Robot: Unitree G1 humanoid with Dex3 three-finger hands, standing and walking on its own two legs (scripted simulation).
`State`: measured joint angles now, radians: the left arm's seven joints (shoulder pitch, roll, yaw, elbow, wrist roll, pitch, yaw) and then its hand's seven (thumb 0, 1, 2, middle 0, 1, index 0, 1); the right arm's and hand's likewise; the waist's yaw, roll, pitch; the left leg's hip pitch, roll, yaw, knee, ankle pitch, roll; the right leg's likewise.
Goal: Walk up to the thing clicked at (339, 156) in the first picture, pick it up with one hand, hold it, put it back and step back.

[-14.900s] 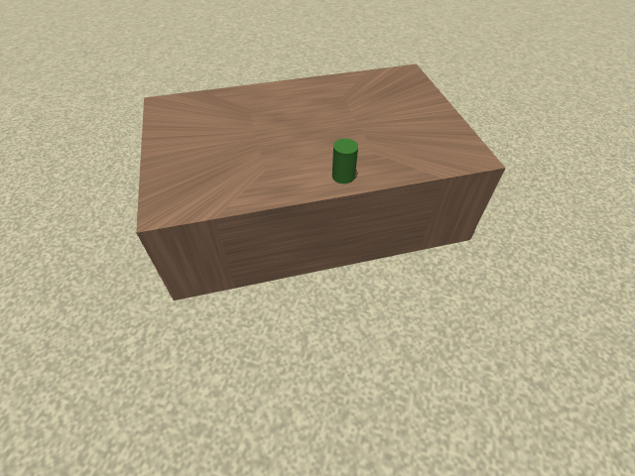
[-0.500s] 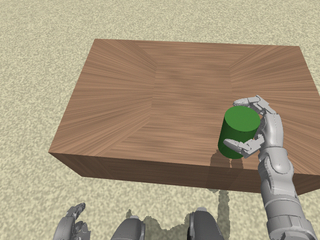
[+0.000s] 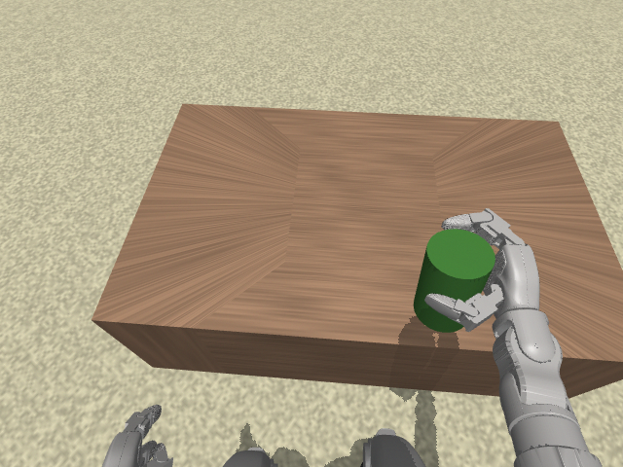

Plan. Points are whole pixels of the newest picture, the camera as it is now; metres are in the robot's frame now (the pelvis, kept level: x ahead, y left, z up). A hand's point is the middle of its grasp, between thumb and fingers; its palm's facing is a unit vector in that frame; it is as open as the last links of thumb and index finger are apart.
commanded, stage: lift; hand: right
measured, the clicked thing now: (449, 282) +0.34 -0.16 +0.02
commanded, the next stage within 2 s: hold in 0.02 s
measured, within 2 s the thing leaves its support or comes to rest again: neither
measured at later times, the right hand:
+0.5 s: hand (467, 271) +0.33 -0.17 +0.06, palm faces +0.03 +1.00 +0.00, open 11.3 cm
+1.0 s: hand (466, 274) +0.32 -0.16 +0.07, palm faces +0.03 +1.00 +0.00, open 11.3 cm
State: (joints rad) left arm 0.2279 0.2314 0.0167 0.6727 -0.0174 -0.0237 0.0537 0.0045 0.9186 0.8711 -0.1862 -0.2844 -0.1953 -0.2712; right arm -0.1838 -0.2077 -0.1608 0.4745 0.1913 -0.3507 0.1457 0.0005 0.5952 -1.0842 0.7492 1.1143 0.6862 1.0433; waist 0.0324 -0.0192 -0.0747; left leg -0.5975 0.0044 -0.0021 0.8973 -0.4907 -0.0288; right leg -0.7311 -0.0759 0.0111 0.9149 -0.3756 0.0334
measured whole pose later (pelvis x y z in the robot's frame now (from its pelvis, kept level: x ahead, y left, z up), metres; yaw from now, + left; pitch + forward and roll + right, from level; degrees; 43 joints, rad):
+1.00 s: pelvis +0.00 +0.00 +0.02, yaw +0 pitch +6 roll +1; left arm 0.20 0.22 0.00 0.68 -0.02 -0.03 0.06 0.01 0.91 0.89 -0.20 -0.30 -0.20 -0.29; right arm -0.10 -0.18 -0.12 0.39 0.19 -0.32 0.13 0.00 0.60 -1.08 0.75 1.11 0.69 1.04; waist 0.02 -0.02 -0.04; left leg -0.44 0.01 0.00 0.78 -0.45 -0.03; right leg -0.57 -0.07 0.00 0.79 -0.33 0.03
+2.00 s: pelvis +0.00 +0.00 +0.02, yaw +0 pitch +6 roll +1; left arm 0.20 0.22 -0.01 0.68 -0.02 -0.04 0.06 0.01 0.91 0.90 -0.20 -0.30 -0.20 -0.29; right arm -0.12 -0.18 -0.13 0.44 0.20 -0.35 0.14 0.00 0.60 -1.08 0.75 1.11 0.69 1.04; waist 0.02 -0.02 -0.04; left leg -0.43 0.01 -0.01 0.77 -0.43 -0.03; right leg -0.56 -0.07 0.00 0.77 -0.31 0.03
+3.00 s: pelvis -0.01 +0.00 +0.02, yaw +0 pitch +6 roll +1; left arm 0.20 0.22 0.00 0.69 -0.01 -0.05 0.06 0.01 0.91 0.90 -0.20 -0.30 -0.21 -0.29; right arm -0.16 -0.18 -0.14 0.50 0.20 -0.37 0.15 0.00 0.60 -1.08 0.75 1.11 0.69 1.04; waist 0.02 -0.01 -0.03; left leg -0.46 0.01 -0.01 0.78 -0.43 -0.03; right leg -0.58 -0.07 0.00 0.78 -0.31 0.04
